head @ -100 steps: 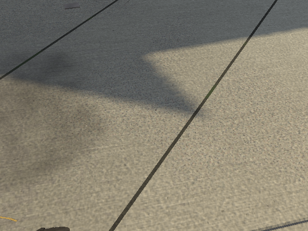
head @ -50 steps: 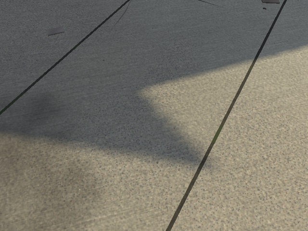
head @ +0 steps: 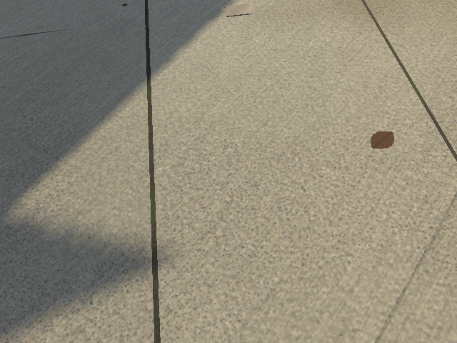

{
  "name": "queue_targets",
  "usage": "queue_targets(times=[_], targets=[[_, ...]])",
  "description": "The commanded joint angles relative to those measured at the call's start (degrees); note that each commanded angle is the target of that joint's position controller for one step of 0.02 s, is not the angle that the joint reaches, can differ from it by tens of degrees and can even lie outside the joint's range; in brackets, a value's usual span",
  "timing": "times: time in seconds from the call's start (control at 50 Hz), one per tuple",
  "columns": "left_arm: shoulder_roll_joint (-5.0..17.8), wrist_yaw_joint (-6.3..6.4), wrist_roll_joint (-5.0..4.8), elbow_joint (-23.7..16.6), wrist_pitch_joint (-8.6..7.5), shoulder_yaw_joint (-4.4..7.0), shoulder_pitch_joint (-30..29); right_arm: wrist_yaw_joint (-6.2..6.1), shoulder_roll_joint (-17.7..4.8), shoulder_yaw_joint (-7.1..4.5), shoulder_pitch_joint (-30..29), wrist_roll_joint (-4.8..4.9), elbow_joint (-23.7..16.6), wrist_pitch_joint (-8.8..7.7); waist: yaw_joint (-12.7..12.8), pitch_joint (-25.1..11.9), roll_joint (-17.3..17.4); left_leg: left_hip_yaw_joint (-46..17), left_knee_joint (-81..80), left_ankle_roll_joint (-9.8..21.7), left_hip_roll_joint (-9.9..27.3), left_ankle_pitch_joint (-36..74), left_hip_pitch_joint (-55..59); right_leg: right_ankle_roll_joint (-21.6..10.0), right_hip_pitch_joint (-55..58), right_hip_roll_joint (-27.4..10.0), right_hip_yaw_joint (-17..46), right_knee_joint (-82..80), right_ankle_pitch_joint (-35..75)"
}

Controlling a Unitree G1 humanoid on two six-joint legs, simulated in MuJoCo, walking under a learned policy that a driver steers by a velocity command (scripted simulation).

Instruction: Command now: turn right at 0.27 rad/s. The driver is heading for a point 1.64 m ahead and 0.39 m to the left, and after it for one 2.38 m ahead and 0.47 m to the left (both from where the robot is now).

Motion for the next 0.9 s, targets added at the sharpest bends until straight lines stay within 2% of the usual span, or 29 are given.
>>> queue_targets(times=[0.02,0.04,0.06,0.08,0.1,0.14,0.2,0.28,0.36,0.4,0.42,0.46,0.48,0.5,0.52,0.54,0.56,0.58,0.6,0.62,0.64,0.68,0.72,0.76,0.8,0.84,0.86,0.88,0.9], targets=[[8.5,0.77,1.67,-2.3,-1.81,1.70,5.6,1.47,-3.4,-0.22,0.2,0.67,-3.8,-0.69,3.2,-15.9,-12.9,-4.9,27.4,-0.1,-3.6,-13.3,-21.4,-21.0,22.5,-20.1,17.2,-2.0,52.3],[7.7,-0.02,1.32,-1.1,-2.21,1.31,3.6,1.05,-3.9,-0.33,0.1,1.45,-3.6,-0.04,2.3,-16.1,-10.0,-5.9,28.5,0.1,-2.8,-11.9,-20.5,-20.0,19.8,-19.0,17.2,-3.3,42.6],[5.9,-0.18,1.08,-1.0,-2.55,0.41,0.0,0.40,-4.0,-0.36,0.3,1.15,-3.0,0.86,1.5,-14.5,-8.8,-6.5,29.5,-0.1,-3.3,-8.5,-18.7,-18.5,16.4,-17.0,13.9,-3.9,38.2],[4.2,0.18,1.72,-0.9,-2.93,-0.59,-2.4,-0.25,-3.8,-0.39,1.3,1.05,-1.8,1.77,0.8,-13.5,-8.4,-7.8,30.6,-0.3,-4.6,-4.7,-14.1,-17.5,11.0,-15.3,10.2,-4.2,35.4],[4.2,0.57,2.21,-0.4,-3.31,-0.97,-4.3,-0.73,-4.0,-0.59,3.1,1.23,-1.2,2.52,-0.4,-11.4,-8.9,-8.6,31.9,-0.5,-6.6,-1.6,-11.6,-17.0,6.9,-14.2,7.6,-4.9,32.5],[4.9,1.79,2.72,-0.1,-3.79,-1.30,-6.2,-1.66,-5.4,-1.16,4.0,1.33,-1.9,3.39,-0.8,-8.2,-10.0,-9.7,35.4,-0.1,-9.0,2.2,-13.0,-17.5,5.0,-15.6,6.9,-7.0,28.4],[4.3,3.52,2.35,0.0,-3.34,-1.89,-6.6,-2.48,-5.7,-1.15,3.8,1.13,-4.1,4.21,-0.1,-6.5,-8.2,-11.4,35.0,0.3,-9.6,2.3,-18.9,-18.7,10.2,-19.3,7.7,-8.6,25.5],[4.9,4.65,2.42,0.6,-2.41,-1.62,-6.7,-2.01,-3.8,-0.50,5.6,0.57,-6.4,5.08,-0.1,-6.8,-7.5,-9.8,27.5,-1.3,-7.5,1.5,-19.6,-18.8,14.3,-20.4,4.5,-10.4,20.4],[6.4,3.91,2.17,0.5,-1.85,-0.63,-10.4,-0.90,-2.0,0.09,8.4,0.46,-7.8,5.81,-2.1,-8.1,-10.2,-3.8,14.3,0.0,-4.3,-1.1,-6.9,-17.3,8.4,-17.5,-3.1,-12.0,16.4],[7.0,3.44,1.55,1.1,-2.03,-0.03,-10.9,-0.46,-2.7,-0.16,9.4,0.63,-8.2,5.97,-2.4,-8.1,-10.8,-2.5,7.9,1.8,-3.2,-3.4,-2.3,-17.4,7.3,-17.6,-4.2,-12.0,13.9],[6.8,3.17,1.41,1.6,-2.18,0.19,-11.0,-0.51,-3.2,-0.47,11.5,0.85,-7.4,5.85,-2.9,-8.4,-10.4,0.3,7.4,2.8,-4.4,-5.2,0.2,-17.7,6.4,-17.7,-4.8,-11.1,13.7],[6.4,3.04,0.23,1.7,-2.07,0.20,-13.3,-0.36,-3.0,-0.80,15.6,0.79,-6.1,5.91,-5.6,-7.1,-8.6,-0.3,-6.4,5.8,-3.2,-0.8,4.7,-15.9,4.8,-16.6,-6.1,-6.5,10.6],[4.3,3.25,0.05,2.7,-1.48,-0.05,-12.9,-0.57,-2.9,-1.10,21.1,0.69,-3.1,5.56,-7.2,-6.4,-3.9,1.4,-16.3,7.4,-6.4,3.7,10.0,-13.8,2.3,-12.9,-9.3,2.5,9.3],[2.2,3.28,0.79,3.3,-0.69,-0.25,-11.5,-0.86,-3.9,-1.44,25.9,0.26,-0.8,5.09,-7.9,-3.6,4.5,-7.4,-18.5,10.6,-4.8,11.4,16.2,-10.3,-9.2,-8.0,-11.8,17.4,-0.7],[1.3,3.51,-0.09,-2.9,-0.85,-0.53,-15.0,-1.28,-12.1,-2.77,19.7,-0.69,-4.7,3.47,-4.0,1.7,19.4,-47.0,-29.9,24.9,7.5,8.5,5.7,-5.6,-23.8,2.8,-4.8,34.5,-15.7],[3.5,3.26,-1.15,-2.5,-2.00,0.04,-14.7,-1.34,-12.3,-2.42,11.7,-2.22,-7.7,0.84,-1.1,1.4,12.3,-49.6,-36.2,27.0,13.0,1.0,1.9,-6.0,-24.4,2.1,4.9,45.4,-11.8],[4.8,2.83,-1.54,-2.6,-2.82,0.29,-14.4,-1.83,-10.0,-1.35,7.1,-2.08,-8.7,-0.54,0.5,2.0,10.5,-43.9,-36.9,22.6,11.6,-2.3,-0.4,-7.0,-23.8,0.9,6.4,47.6,-4.4],[5.6,3.07,-0.60,-1.3,-3.04,0.63,-12.5,-1.84,-8.5,-0.89,3.9,-0.90,-9.4,-0.93,2.4,2.5,5.1,-37.3,-34.6,18.0,8.5,0.6,0.2,-6.9,-23.0,-0.6,5.6,45.8,1.5],[5.9,3.53,1.12,-1.0,-3.19,0.78,-12.2,-1.99,-7.9,-0.65,2.1,-0.19,-9.6,-0.97,3.0,1.8,1.9,-33.0,-31.1,15.3,6.3,7.0,1.4,-6.3,-22.8,-0.7,4.9,43.9,6.9],[5.0,3.37,2.16,-0.6,-3.10,0.63,-12.4,-2.41,-6.3,-0.09,2.2,-0.08,-9.9,-0.95,2.8,-1.1,1.1,-28.1,-28.1,14.0,3.7,13.1,1.6,-5.8,-19.5,0.0,3.8,44.1,11.1],[3.7,3.01,2.18,-0.7,-2.88,0.30,-11.7,-2.75,-5.3,0.18,3.2,-0.01,-10.2,-0.82,2.7,-3.4,1.0,-25.1,-26.1,13.6,2.1,17.4,3.5,-5.4,-17.7,0.6,3.2,41.6,13.4],[0.9,2.55,1.61,-0.9,-2.75,-0.78,-12.3,-3.16,-5.2,-0.10,6.5,0.39,-10.1,-0.25,1.1,-5.4,2.1,-23.4,-23.7,13.7,0.9,24.0,9.7,-4.5,-17.6,1.2,2.5,29.8,12.6],[-0.8,2.15,1.24,-1.3,-3.19,-1.54,-14.3,-3.36,-6.5,-0.90,9.2,0.66,-9.9,0.77,-1.0,-6.7,3.2,-24.9,-22.1,14.1,1.2,24.8,13.7,-3.8,-16.1,1.9,2.8,19.0,9.4],[-0.4,1.67,0.51,-0.8,-3.40,-1.41,-13.0,-3.23,-7.6,-1.46,8.8,0.84,-10.3,1.78,-1.4,-7.0,5.4,-27.4,-21.4,14.5,1.7,22.7,12.7,-3.8,-12.3,2.4,3.4,11.6,5.6],[1.9,1.00,-0.70,0.6,-3.69,-0.42,-9.0,-2.74,-7.3,-1.51,8.5,1.35,-10.4,2.03,-0.9,-7.7,5.5,-30.3,-21.6,14.2,0.8,6.4,7.5,-4.4,-5.7,2.4,3.4,5.9,7.4],[1.6,0.88,-1.10,3.0,-4.12,0.38,-2.0,-1.79,-5.5,-0.58,6.5,1.24,-10.2,1.91,3.1,-5.7,4.6,-28.9,-18.4,12.3,-3.4,-7.4,-1.9,-6.1,5.9,3.6,-1.2,-5.2,14.7],[3.3,0.78,-0.50,5.0,-4.67,1.23,4.7,-1.41,-3.3,-0.09,6.5,0.47,-10.5,1.51,5.0,-8.5,0.9,-24.5,-8.8,9.1,-7.5,-10.6,-9.8,-7.4,17.1,-0.9,4.0,-4.0,13.7],[7.4,0.46,1.04,6.8,-5.43,2.05,11.1,-0.63,1.0,1.19,7.8,0.17,-11.3,1.27,5.0,-11.3,-11.1,-17.1,9.5,5.0,-14.5,-12.7,-20.0,-13.1,25.7,-13.3,20.9,-5.8,4.1],[6.6,0.12,0.63,5.8,-5.88,1.50,9.0,-0.21,1.2,1.39,9.6,-0.34,-9.5,0.86,3.2,-8.4,-9.3,-19.4,19.0,3.3,-14.8,-11.8,-23.8,-15.0,24.4,-16.4,25.2,-8.6,8.2]])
